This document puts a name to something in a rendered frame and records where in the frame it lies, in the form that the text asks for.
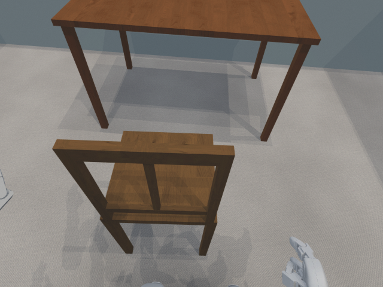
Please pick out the chair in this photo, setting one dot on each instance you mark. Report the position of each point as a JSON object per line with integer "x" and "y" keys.
{"x": 158, "y": 178}

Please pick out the right robot hand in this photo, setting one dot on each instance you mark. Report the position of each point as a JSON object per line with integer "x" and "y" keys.
{"x": 309, "y": 273}

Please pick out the table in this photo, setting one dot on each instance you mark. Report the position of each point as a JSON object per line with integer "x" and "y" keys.
{"x": 257, "y": 20}

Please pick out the left robot hand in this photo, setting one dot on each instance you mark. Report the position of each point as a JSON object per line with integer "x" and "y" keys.
{"x": 5, "y": 194}

